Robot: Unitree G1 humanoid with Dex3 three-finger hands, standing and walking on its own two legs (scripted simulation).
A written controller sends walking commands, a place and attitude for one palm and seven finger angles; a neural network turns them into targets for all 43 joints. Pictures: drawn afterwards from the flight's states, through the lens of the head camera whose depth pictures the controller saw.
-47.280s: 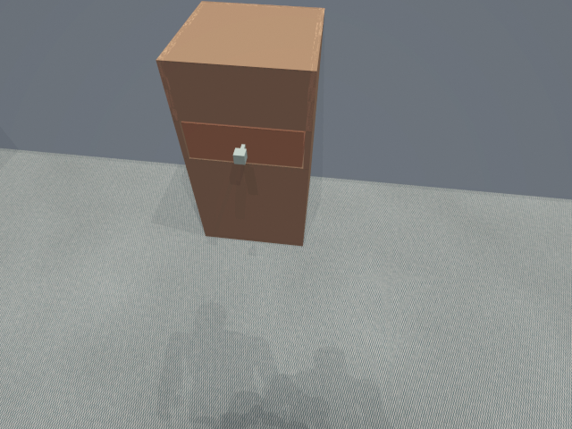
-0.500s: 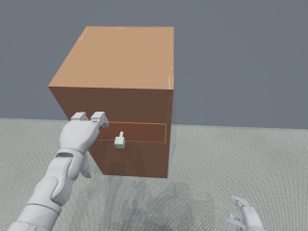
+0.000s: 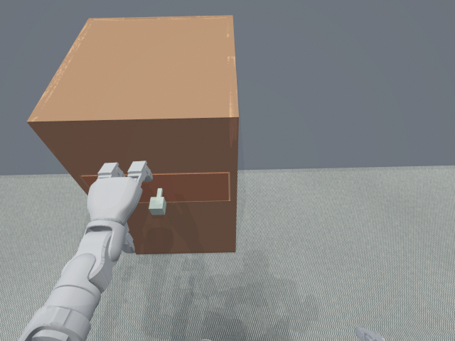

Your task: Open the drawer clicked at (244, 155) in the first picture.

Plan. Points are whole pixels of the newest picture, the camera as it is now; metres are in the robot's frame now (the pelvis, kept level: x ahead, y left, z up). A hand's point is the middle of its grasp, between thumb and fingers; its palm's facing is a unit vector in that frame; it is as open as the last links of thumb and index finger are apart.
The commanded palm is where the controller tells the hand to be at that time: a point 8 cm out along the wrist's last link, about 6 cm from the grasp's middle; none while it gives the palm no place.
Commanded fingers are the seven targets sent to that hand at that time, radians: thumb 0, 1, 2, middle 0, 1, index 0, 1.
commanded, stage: move the hooked fingers above the handle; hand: left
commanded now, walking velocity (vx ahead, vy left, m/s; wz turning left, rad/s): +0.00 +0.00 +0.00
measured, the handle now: (158, 200) +0.48 +0.22 -0.20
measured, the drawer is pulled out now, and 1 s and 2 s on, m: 0.00 0.00 0.00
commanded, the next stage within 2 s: none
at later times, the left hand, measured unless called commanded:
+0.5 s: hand (145, 204) +0.41 +0.22 -0.09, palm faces -0.01 -0.01 -1.00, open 13.8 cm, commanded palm +0.39 +0.21 -0.04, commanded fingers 0.00 -0.50 0.30 -0.30 -1.20 -0.30 -1.20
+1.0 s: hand (149, 206) +0.43 +0.22 -0.14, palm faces -0.02 -0.01 -1.00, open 13.7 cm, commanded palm +0.42 +0.20 -0.08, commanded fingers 0.00 -0.50 0.30 -0.30 -1.20 -0.30 -1.20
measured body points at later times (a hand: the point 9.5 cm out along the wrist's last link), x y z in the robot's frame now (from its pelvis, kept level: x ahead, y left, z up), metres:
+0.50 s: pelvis -0.03 +0.00 -0.05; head +0.08 +0.01 +0.39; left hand +0.41 +0.21 -0.03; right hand +0.02 -0.26 -0.18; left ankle -0.01 +0.06 -0.70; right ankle -0.04 -0.08 -0.70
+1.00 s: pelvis -0.05 +0.01 -0.09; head +0.11 +0.01 +0.34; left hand +0.43 +0.22 -0.08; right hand -0.02 -0.25 -0.22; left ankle -0.01 +0.06 -0.70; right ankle -0.04 -0.08 -0.70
